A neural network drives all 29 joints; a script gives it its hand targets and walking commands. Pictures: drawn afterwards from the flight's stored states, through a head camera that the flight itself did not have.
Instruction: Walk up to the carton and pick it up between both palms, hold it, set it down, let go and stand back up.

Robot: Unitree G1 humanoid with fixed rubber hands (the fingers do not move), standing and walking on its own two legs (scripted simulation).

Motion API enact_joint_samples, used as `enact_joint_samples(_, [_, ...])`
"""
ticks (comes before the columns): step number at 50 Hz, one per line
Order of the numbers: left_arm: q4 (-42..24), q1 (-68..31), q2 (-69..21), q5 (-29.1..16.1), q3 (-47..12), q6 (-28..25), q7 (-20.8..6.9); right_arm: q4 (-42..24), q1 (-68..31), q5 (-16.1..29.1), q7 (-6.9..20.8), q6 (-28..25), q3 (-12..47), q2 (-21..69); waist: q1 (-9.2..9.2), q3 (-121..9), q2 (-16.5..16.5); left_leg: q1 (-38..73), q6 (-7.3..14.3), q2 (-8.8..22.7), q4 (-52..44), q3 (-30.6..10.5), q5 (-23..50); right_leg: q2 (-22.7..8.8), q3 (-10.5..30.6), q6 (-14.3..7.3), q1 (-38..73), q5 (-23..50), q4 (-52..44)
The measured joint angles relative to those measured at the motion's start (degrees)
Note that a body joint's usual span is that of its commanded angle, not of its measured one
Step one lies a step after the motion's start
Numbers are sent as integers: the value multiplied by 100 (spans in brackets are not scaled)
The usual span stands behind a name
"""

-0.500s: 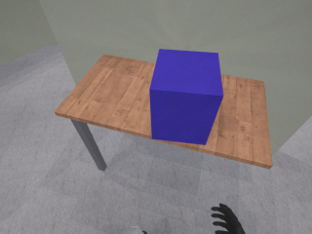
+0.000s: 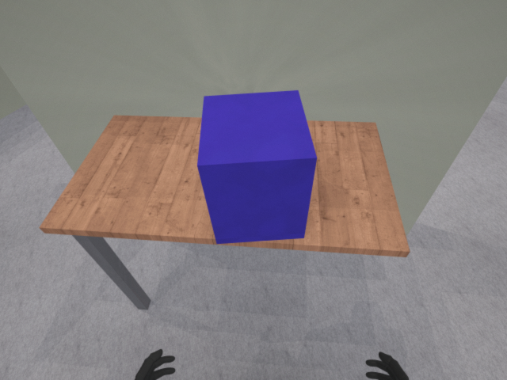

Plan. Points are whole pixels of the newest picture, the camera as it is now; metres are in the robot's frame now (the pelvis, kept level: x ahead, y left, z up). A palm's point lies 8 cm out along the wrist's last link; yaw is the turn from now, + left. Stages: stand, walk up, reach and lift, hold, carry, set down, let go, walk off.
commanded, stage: walk up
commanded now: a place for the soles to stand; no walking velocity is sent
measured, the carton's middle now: (255, 169) +0.53 +0.00 +0.00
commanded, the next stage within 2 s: reach and lift in 1.90 s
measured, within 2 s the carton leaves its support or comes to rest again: neither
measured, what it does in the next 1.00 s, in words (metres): stands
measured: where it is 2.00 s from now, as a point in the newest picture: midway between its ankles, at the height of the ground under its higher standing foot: outside the picture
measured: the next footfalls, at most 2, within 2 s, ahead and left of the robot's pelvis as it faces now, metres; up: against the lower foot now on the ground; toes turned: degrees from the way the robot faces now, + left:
none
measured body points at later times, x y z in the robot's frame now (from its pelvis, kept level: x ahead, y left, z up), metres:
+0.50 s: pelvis +0.00 +0.00 +0.02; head -0.02 +0.01 +0.47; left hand +0.07 +0.22 -0.12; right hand +0.06 -0.21 -0.11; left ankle +0.07 +0.10 -0.72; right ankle +0.03 -0.10 -0.72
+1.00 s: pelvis +0.04 -0.03 +0.02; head +0.02 -0.03 +0.47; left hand +0.07 +0.20 -0.13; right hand +0.07 -0.24 -0.12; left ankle +0.07 +0.09 -0.72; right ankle +0.04 -0.10 -0.72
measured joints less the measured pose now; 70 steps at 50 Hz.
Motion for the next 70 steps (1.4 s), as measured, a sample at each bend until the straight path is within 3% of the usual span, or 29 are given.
enact_joint_samples(3, [52,-98,0,-32,-23,4,-46,48,42,19,30,-93,45,12,-38,79,24,191,77,-5,-403,-56,832,40,-32,16,153,116,-207])
enact_joint_samples(10, [104,-193,116,-81,-6,5,-151,146,234,2,97,-157,137,160,23,-42,-238,381,108,-36,-740,-8,888,46,38,16,287,315,-502])
enact_joint_samples(17, [232,5,196,-42,10,9,-180,150,344,63,128,-208,129,171,36,-102,-289,373,143,-44,-827,6,961,56,81,49,281,424,-618])
enact_joint_samples(19, [274,113,221,-38,24,4,-184,166,379,67,133,-189,112,167,63,-126,-288,350,148,-45,-833,19,965,62,106,56,251,438,-626])
enact_joint_samples(24, [367,569,320,120,149,10,-261,222,767,-2,103,-206,64,236,120,-377,-270,418,108,-73,-1017,-97,600,124,116,-66,287,-485,-656])
enact_joint_samples(30, [522,1051,447,115,196,-71,-294,249,910,-16,89,-255,21,264,158,-340,-308,551,57,-67,-1065,-116,984,151,150,-25,446,429,-851])
enact_joint_samples(36, [666,1232,349,95,181,15,-253,311,1025,-14,67,-248,26,278,136,-486,-295,565,10,-81,-1007,-256,608,254,227,-81,448,-22,-788])
enact_joint_samples(42, [668,1200,356,50,167,-70,-244,374,996,-19,63,-327,58,246,105,-310,-289,562,-78,-45,-1046,-366,961,362,255,-165,477,491,-921])
enact_joint_samples(56, [702,821,414,20,185,-114,-171,728,1036,-28,-38,-414,142,250,30,-302,-308,855,-228,-13,-1063,-548,589,455,207,-287,864,172,-1088])
enact_joint_samples(70, [725,603,390,4,163,-108,-92,832,598,-25,-144,-377,164,254,90,-165,-333,1054,-350,34,-922,-670,294,511,107,-403,1125,-120,-1018])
